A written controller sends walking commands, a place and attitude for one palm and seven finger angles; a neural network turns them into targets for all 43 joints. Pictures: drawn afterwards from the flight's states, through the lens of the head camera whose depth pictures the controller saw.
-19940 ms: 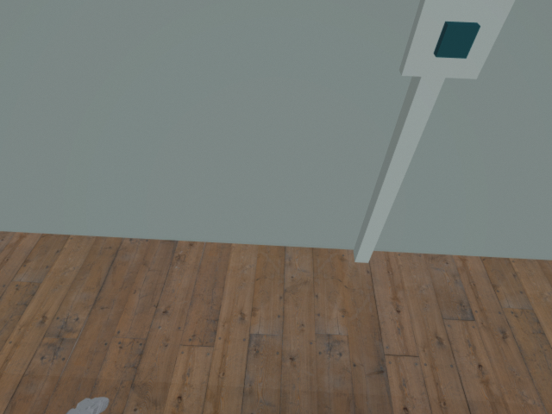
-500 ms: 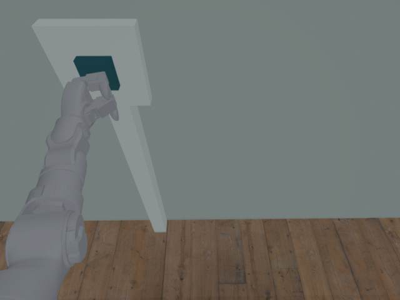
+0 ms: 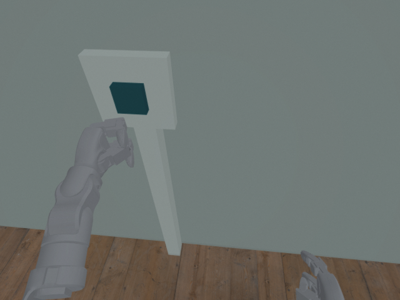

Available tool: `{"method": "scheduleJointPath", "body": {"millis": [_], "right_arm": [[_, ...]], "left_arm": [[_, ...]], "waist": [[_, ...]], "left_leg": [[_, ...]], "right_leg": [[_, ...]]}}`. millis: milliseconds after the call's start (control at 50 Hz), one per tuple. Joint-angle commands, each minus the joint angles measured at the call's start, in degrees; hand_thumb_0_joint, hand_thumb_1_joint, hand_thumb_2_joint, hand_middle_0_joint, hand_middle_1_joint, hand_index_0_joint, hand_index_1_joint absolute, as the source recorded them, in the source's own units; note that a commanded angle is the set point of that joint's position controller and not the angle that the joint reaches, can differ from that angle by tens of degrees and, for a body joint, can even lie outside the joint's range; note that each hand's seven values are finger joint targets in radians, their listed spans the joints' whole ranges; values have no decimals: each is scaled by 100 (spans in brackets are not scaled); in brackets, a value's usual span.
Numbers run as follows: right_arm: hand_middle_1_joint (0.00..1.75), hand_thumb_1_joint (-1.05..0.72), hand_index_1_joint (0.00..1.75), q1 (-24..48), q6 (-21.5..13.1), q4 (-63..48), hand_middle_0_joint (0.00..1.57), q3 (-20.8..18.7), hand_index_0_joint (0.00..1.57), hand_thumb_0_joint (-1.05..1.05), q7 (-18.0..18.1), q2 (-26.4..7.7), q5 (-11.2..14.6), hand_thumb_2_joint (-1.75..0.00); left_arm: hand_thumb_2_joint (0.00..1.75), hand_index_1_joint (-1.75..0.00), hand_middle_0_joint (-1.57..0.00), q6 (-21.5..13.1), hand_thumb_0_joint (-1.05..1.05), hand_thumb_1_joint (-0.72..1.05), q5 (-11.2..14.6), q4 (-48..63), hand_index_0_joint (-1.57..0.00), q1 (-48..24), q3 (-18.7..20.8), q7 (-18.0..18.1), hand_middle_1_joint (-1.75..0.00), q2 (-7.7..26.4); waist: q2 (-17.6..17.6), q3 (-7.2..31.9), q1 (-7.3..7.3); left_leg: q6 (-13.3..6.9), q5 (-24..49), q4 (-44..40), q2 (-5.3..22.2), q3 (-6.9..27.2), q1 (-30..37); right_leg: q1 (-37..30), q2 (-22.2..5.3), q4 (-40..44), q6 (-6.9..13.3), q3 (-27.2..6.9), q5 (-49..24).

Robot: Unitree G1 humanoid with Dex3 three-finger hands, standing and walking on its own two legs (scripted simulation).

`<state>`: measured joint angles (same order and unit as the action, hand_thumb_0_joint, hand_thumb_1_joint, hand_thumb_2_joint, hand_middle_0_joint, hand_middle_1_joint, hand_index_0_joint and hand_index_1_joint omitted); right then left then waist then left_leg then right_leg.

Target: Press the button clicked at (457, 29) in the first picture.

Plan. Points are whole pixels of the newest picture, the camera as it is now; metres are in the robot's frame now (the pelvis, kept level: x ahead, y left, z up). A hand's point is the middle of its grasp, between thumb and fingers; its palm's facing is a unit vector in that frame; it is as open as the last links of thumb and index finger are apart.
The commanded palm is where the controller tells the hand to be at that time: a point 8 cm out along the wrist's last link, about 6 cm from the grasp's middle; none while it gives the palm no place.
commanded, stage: pull the fist back off the button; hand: left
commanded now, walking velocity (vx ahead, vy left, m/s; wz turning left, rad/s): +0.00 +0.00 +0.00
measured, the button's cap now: (130, 97) +0.47 +0.20 +0.19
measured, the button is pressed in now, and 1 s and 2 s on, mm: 0 0 0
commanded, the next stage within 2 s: draw the hand back to the body in 0.12 s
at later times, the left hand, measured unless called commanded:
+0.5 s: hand (114, 166) +0.29 +0.18 +0.16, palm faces +0.02 -1.00 -0.02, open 3.1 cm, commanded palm +0.26 +0.23 +0.16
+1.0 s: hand (76, 205) +0.21 +0.21 +0.16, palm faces +0.34 -0.91 -0.24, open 3.1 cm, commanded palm +0.17 +0.26 +0.17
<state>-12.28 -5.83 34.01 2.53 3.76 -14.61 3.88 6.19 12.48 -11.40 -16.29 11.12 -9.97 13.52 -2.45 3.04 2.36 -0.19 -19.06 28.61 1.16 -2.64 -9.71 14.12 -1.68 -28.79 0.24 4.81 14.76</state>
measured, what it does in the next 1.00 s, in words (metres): stands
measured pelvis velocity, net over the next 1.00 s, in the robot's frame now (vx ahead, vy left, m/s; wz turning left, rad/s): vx -0.03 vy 0.00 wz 0.00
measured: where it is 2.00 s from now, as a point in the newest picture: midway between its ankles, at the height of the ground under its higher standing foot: outside the picture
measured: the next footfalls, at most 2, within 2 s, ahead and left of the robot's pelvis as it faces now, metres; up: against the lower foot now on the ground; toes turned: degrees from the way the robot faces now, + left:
none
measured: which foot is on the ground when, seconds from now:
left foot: down 0.00-1.00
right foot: down 0.00-1.00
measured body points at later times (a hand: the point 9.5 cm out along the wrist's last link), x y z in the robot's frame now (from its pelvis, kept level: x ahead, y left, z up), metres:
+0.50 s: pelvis -0.02 +0.00 +0.00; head -0.05 -0.02 +0.45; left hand +0.29 +0.24 +0.17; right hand +0.15 -0.23 -0.08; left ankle -0.04 +0.11 -0.74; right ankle +0.00 -0.12 -0.74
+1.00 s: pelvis -0.03 +0.00 +0.01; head -0.05 -0.02 +0.45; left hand +0.19 +0.26 +0.18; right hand +0.16 -0.21 -0.08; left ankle -0.04 +0.11 -0.74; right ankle +0.00 -0.12 -0.74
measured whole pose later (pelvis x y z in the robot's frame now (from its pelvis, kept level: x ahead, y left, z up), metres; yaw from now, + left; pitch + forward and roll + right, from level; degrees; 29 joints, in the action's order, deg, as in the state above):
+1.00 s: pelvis -0.03 +0.00 +0.01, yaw +0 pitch -5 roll +0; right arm -11.0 -6.9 36.7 2.9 3.9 -12.6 0.0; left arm -3.4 4.3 14.5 12.1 10.5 5.5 15.7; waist -3.0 -1.5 3.5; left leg -0.1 -15.0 24.2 1.2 -2.5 -4.0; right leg 7.8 -1.3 -23.1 0.5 5.0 10.2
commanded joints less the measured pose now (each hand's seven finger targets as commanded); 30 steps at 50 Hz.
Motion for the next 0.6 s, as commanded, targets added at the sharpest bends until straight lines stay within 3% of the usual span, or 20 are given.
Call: {"method": "scheduleJointPath", "body": {"millis": [0, 40, 100, 140, 180, 200, 220, 240, 280, 340, 580], "right_arm": [[30, -90, 30, 645, -229, -830, 20, -195, 20, 0, 106, -532, -34, -90], [30, -90, 30, 669, -201, -776, 20, -185, 20, 0, 134, -539, -62, -90], [30, -90, 30, 746, -104, -729, 20, -131, 20, 0, 197, -533, -86, -90], [30, -90, 30, 800, -54, -736, 20, -103, 20, 0, 209, -525, -110, -90], [30, -90, 30, 838, -12, -751, 20, -84, 20, 0, 221, -502, -97, -90], [30, -90, 30, 833, 11, -729, 20, -76, 20, 0, 233, -498, -92, -90], [30, -90, 30, 838, 13, -779, 20, -70, 20, 0, 227, -505, -94, -90], [30, -90, 30, 848, 23, -807, 20, -80, 20, 0, 218, -513, -97, -90], [30, -90, 30, 891, -9, -902, 20, -79, 20, 0, 180, -490, -82, -90], [30, -90, 30, 884, -70, -973, 20, -106, 20, 0, 130, -517, -74, -90], [30, -90, 30, 962, -438, -931, 20, -102, 20, 0, 242, -526, -36, -90]], "left_arm": [[90, -150, -130, -53, 0, 90, 37, 1895, -130, -2045, -63, 39, -150, 595], [90, -150, -130, 0, 0, 90, 28, 1960, -130, -2147, -58, 120, -150, 633], [90, -150, -130, 113, 0, 90, -8, 1755, -130, -2369, 124, 218, -150, 858], [90, -150, -130, 134, 0, 90, -16, 1594, -130, -2201, 267, 257, -150, 974], [90, -150, -130, 144, 0, 90, 5, 1415, -130, -2309, 263, 233, -150, 945], [90, -150, -130, 156, 0, 90, 17, 1249, -130, -2318, 287, 222, -150, 959], [90, -150, -130, 146, 0, 90, 25, 1278, -130, -2265, 315, 188, -150, 977], [90, -150, -130, 116, 0, 90, 34, 1212, -130, -2026, 510, 178, -150, 1150], [90, -150, -130, 62, 0, 90, 74, 1441, -130, -1771, 405, 72, -150, 996], [90, -150, -130, 11, 0, 90, 154, 1703, -130, -1216, 535, -51, -150, 1070], [90, -150, -130, 97, 0, 90, 315, 2830, -130, -564, 604, -122, -150, 1158]], "waist": [[-44, 1166, -200], [262, 1121, -236], [228, 1070, -234], [285, 1099, -156], [190, 1040, -159], [301, 1054, -170], [175, 1089, -131], [316, 1148, -51], [49, 1221, -11], [259, 1255, 63], [-9, 566, -35]], "left_leg": [[-66, 2301, -241, -98, 229, 307], [-84, 2224, -227, -102, 247, 298], [-76, 1944, -301, -148, 275, 187], [-90, 1937, -307, -160, 268, 146], [-87, 1845, -336, -169, 246, 102], [-87, 1756, -351, -168, 254, 81], [-82, 1773, -371, -172, 261, 64], [-88, 1819, -373, -157, 265, 36], [-73, 1891, -406, -158, 229, 82], [-75, 1966, -432, -128, 224, 29], [-98, 1015, -628, -139, 258, 30]], "right_leg": [[-670, 108, 133, 125, -122, -2242], [-672, 125, 163, 115, -112, -2171], [-692, 110, 219, 125, -120, -1944], [-785, 107, 247, 137, -151, -1906], [-785, 90, 275, 138, -161, -1859], [-783, 98, 299, 134, -154, -1766], [-837, 91, 287, 149, -160, -1781], [-957, 99, 292, 163, -167, -1795], [-1026, 74, 267, 166, -177, -1928], [-1184, 99, 258, 163, -162, -2029], [-677, 144, 618, 94, -176, -759]]}}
